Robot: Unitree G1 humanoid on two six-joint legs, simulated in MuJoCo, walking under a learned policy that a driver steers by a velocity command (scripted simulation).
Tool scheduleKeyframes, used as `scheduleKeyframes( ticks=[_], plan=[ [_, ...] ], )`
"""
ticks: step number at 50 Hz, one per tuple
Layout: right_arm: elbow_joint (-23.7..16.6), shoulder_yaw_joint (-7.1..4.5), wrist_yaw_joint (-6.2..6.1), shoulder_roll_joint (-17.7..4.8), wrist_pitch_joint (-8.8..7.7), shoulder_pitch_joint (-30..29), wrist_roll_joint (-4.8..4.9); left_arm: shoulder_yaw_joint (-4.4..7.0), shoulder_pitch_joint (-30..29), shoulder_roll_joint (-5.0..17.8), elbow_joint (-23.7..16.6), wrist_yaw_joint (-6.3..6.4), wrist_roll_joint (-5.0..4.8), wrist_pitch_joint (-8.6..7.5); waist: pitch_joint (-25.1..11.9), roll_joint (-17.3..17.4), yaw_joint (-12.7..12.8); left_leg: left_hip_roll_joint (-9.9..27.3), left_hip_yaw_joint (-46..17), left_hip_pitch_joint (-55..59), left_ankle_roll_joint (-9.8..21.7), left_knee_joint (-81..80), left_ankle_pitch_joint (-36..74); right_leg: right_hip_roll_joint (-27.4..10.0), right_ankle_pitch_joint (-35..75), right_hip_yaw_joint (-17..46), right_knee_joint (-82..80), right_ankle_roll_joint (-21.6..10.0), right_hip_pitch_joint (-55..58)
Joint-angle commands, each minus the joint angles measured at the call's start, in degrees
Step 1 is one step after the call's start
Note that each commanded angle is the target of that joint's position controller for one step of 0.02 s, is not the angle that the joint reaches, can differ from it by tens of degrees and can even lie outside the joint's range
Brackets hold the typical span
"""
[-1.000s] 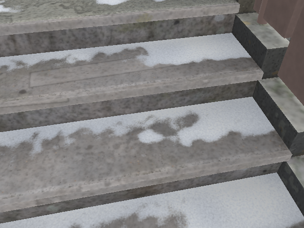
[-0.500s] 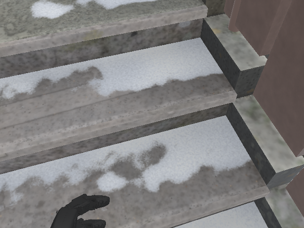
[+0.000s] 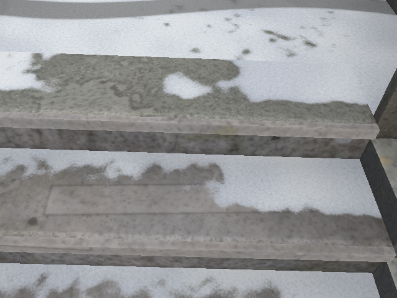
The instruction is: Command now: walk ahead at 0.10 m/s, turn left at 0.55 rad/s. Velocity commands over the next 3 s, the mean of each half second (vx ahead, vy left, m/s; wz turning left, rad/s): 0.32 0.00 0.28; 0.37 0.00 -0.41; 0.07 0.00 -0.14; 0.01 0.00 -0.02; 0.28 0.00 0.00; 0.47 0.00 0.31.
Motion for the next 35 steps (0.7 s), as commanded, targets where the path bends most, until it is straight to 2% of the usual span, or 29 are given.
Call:
scheduleKeyframes(
  ticks=[1, 2, 3, 4, 5, 6, 7, 8, 9, 11, 15, 16, 18, 19, 20, 21, 22, 23, 24, 25, 26, 27, 28, 29, 30, 31, 32, 34, 35],
  plan=[
    [-0.49, -4.64, 0.45, -8.97, -1.85, 9.31, -0.78, 2.22, 0.04, 6.23, -1.04, -1.50, -2.21, -0.21, -2.54, 0.51, -4.16, -6.90, 1.48, 14.17, 4.88, -25.72, 8.19, -4.57, 11.32, 6.35, 10.30, -6.19, 0.19],
    [0.78, -7.24, 0.51, -18.11, -2.88, 14.21, -1.87, 0.98, 0.04, 1.96, -4.38, -1.54, 1.02, -1.12, 0.58, 17.21, -2.28, 4.20, -22.07, 24.12, 10.27, -23.23, 28.31, 3.16, -15.24, 5.99, 34.79, -1.03, -23.05],
    [-1.42, -7.01, 1.35, -19.44, -4.37, 17.61, -2.05, 1.71, -2.11, 3.56, -6.53, -1.81, 0.91, -3.25, -8.92, 15.47, -4.57, 12.93, -47.12, 31.38, 20.25, -32.76, 10.08, 9.42, -15.97, 20.10, 51.21, 2.31, -36.82],
    [-2.09, -6.53, 2.23, -17.36, -5.72, 15.71, -1.46, 2.10, -8.05, 3.89, -7.02, -2.64, -1.14, -4.85, -6.95, 10.43, -6.42, 15.32, -53.84, 30.86, 21.26, -40.56, -11.33, 9.39, -11.59, 26.23, 60.15, 1.38, -44.28],
    [-0.85, -5.83, 1.59, -14.64, -5.48, 13.96, -0.14, 1.65, -11.95, 2.36, -7.24, -3.07, -1.59, -6.17, -1.41, 8.75, -5.94, 14.26, -50.07, 30.79, 18.78, -41.18, -24.80, 7.98, -5.65, 27.27, 64.91, -0.10, -52.64],
    [-0.74, -4.88, 1.07, -11.86, -5.03, 13.06, -0.04, 1.17, -13.14, 1.75, -7.10, -2.93, -0.05, -6.54, 0.68, 4.89, -5.62, 13.36, -46.12, 29.38, 15.75, -38.94, -24.24, 6.71, 0.20, 27.05, 66.22, -0.60, -56.41],
    [-0.95, -3.82, 0.73, -9.10, -4.69, 11.36, -0.50, 1.03, -12.26, 1.83, -7.17, -2.86, 1.25, -6.58, 1.69, 3.30, -4.18, 10.88, -42.45, 25.41, 14.24, -37.61, -22.15, 6.78, 4.33, 26.99, 65.26, -0.84, -55.20],
    [0.33, -2.92, 0.65, -6.52, -4.95, 10.98, -0.87, 1.34, -9.78, 2.36, -6.17, -2.90, 1.28, -6.27, 1.52, 3.98, -2.79, 9.06, -37.99, 22.63, 13.10, -36.50, -21.24, 7.36, 7.59, 26.10, 68.70, -0.94, -54.55],
    [2.29, -2.07, 0.61, -4.65, -4.99, 13.64, -1.60, 0.70, -9.04, 0.35, -6.15, -3.02, 0.54, -6.32, 0.63, 6.24, -3.50, 8.51, -36.27, 22.75, 13.76, -36.24, -18.07, 9.16, 6.63, 23.99, 81.05, -1.70, -56.72],
    [7.10, -1.45, 0.92, -3.86, -5.21, 19.45, -2.19, -1.70, -7.05, -4.81, -6.25, -3.95, 0.40, -6.83, 1.75, 3.73, -3.25, 7.79, -30.69, 25.10, 13.02, -34.36, -10.05, 8.93, 5.93, 23.46, 91.08, -4.06, -65.86],
    [13.64, 0.44, 1.28, -2.14, -4.85, 23.11, -2.60, -4.88, -11.48, -7.37, -10.04, -4.94, -0.25, -6.73, 5.50, 4.04, -3.56, 8.96, -26.55, 25.26, 11.41, -35.12, -6.11, 8.82, 2.32, 22.43, 102.54, -5.54, -79.84],
    [14.19, 1.20, 1.06, -1.63, -4.31, 21.46, -3.13, -6.11, -14.31, -9.12, -12.55, -5.25, -0.03, -6.53, 7.82, 4.27, -2.10, 8.17, -23.97, 19.22, 10.57, -36.48, -5.98, 8.86, 4.75, 22.70, 101.00, -5.27, -80.04],
    [14.41, 1.69, 0.22, -2.56, -3.94, 18.21, -2.77, -6.98, -19.94, -7.32, -15.89, -4.91, 0.89, -6.30, 8.10, 4.67, -2.26, 4.65, -17.66, 9.29, 9.06, -42.43, -6.85, 8.44, 12.98, 17.91, 81.28, -4.09, -71.85],
    [15.16, 1.52, -0.98, -3.60, -4.29, 20.29, -1.73, -7.44, -23.63, -7.27, -17.35, -4.36, 1.18, -5.86, 7.16, 5.33, -3.47, 6.18, -17.48, 4.61, 11.25, -51.01, -4.74, 7.92, 14.18, 13.91, 74.00, -3.55, -63.98],
    [17.43, 1.19, -1.77, -4.76, -4.97, 22.73, -0.33, -7.06, -24.29, -5.63, -18.01, -3.74, 0.49, -5.95, 6.45, 7.31, -3.17, 6.72, -15.73, 4.01, 11.49, -56.63, -2.86, 6.80, 14.44, 12.74, 65.09, -4.28, -54.87],
    [19.13, 0.88, -1.96, -5.53, -5.78, 23.07, 0.78, -6.54, -24.16, -4.46, -17.81, -3.47, 0.15, -6.04, 2.73, 9.47, -2.74, 6.84, -11.79, 7.50, 11.66, -60.53, 6.67, 6.79, 13.59, 10.61, 56.00, -5.98, -44.02],
    [19.95, 1.29, -1.52, -6.08, -5.85, 20.10, 0.56, -5.82, -17.67, -3.26, -14.65, -3.38, -0.51, -5.67, -2.88, 10.10, 0.86, 4.42, -3.48, 11.74, 10.70, -56.86, 28.62, 9.60, 13.85, 7.88, 50.86, -8.59, -31.93],
    [20.03, 0.52, -1.30, -9.25, -6.19, 21.70, 0.85, -5.46, -14.66, -2.54, -13.87, -3.60, -0.84, -5.54, -6.53, 13.23, 1.75, 5.53, -2.72, 16.09, 11.53, -52.87, 53.80, 12.21, 8.79, 7.33, 44.27, -10.15, -22.37],
    [20.20, 0.42, -1.21, -10.72, -5.86, 21.59, 0.13, -3.95, -10.53, 0.35, -11.98, -4.44, -0.70, -5.30, -8.79, 14.53, 4.53, 6.90, -2.11, 26.42, 10.92, -45.43, 83.54, 15.48, 1.75, 6.68, 42.17, -11.04, -20.83],
    [20.23, -0.04, -1.26, -13.35, -5.61, 18.80, -0.61, -2.31, -3.47, 3.91, -9.58, -5.41, -0.24, -4.43, -10.60, 18.60, 8.51, 9.78, -2.72, 35.61, 10.66, -37.77, 102.89, 17.15, -6.22, 7.62, 37.79, -11.64, -19.24],
    [20.51, -0.76, -1.02, -14.98, -5.04, 16.99, -0.94, -1.13, -0.16, 6.52, -8.99, -6.07, -0.18, -3.80, -11.19, 19.06, 10.84, 10.42, -1.32, 41.70, 9.95, -28.44, 108.51, 18.54, -8.94, 10.76, 26.41, -12.83, -17.20],
    [18.68, -0.98, -1.37, -13.80, -5.82, 16.56, -1.66, -0.41, 4.27, 8.32, -6.34, -6.81, 0.21, -3.04, -12.15, 14.75, 11.51, 10.17, -2.72, 37.78, 10.57, -17.17, 105.51, 18.46, -7.06, 21.35, 18.43, -14.52, -9.46],
    [15.45, 0.08, -0.38, -7.35, -7.48, 18.52, -2.37, 0.84, 10.36, 12.24, -3.31, -7.71, 2.99, -3.03, -14.71, -7.54, 8.32, 1.05, -6.08, 16.61, 8.37, 3.34, 73.91, 8.79, -10.34, 49.97, 5.77, -22.72, 4.64],
    [14.56, 1.38, 2.54, -1.42, -10.24, 13.74, -3.53, 0.96, 14.72, 12.68, 0.39, -5.92, 3.45, -1.71, -17.39, -22.59, 7.42, -11.42, -12.61, -0.32, 6.03, 29.44, 12.44, -0.03, -21.01, 80.44, -22.57, -27.33, 13.58],
    [10.94, 0.81, 5.10, -0.64, -12.15, 8.72, -2.00, -0.26, 15.32, 6.70, 4.04, -4.56, 3.56, -2.00, -12.00, -16.29, 4.89, -11.07, -19.25, -12.68, 5.41, 54.21, 8.55, -3.64, -29.49, 86.98, -28.04, -24.16, 9.34],
    [5.68, 1.54, 6.03, 0.38, -12.58, 0.93, -0.80, -1.46, 14.45, 2.50, 7.22, -5.39, 2.87, -3.07, -2.69, -10.38, 2.12, -9.72, -17.75, -20.33, 7.01, 61.99, 9.39, -2.23, -25.01, 78.39, -24.59, -21.02, 1.22],
    [2.24, 2.91, 5.71, 2.36, -12.41, -3.48, -1.30, -2.36, 11.88, -1.22, 9.24, -6.29, 2.01, -3.65, 3.62, -3.83, -0.80, -7.96, -14.66, -24.47, 8.14, 68.56, 9.71, -0.10, -14.99, 64.02, -19.43, -18.23, -7.09],
    [1.01, 5.68, 4.29, 7.11, -11.40, 1.04, -2.51, -3.07, 8.94, -3.56, 12.05, -7.35, 1.54, -4.07, 4.85, 1.55, -6.05, -5.36, -11.19, -31.55, 8.93, 75.37, 11.09, 6.15, -2.05, 44.88, -13.54, -12.96, -10.99],
    [1.76, 6.03, 3.88, 6.34, -11.14, 3.09, -1.99, -3.46, 7.97, -3.94, 11.68, -7.68, 2.00, -3.95, 5.57, 2.23, -6.88, -4.06, -9.76, -36.36, 8.61, 75.32, 10.81, 7.21, 1.42, 39.81, -12.87, -12.48, -11.16]
  ],
)
Next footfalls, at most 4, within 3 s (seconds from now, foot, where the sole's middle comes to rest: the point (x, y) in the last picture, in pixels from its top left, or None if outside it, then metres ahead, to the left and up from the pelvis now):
0.02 left None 0.08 0.11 -0.76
0.54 right None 0.39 -0.04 -0.60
1.02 left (167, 205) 0.69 0.12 -0.44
1.48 right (246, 202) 0.71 -0.12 -0.44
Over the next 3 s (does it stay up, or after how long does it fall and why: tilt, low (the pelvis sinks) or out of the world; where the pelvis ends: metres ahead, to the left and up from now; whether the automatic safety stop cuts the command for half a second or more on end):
stays up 1.03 -0.13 0.49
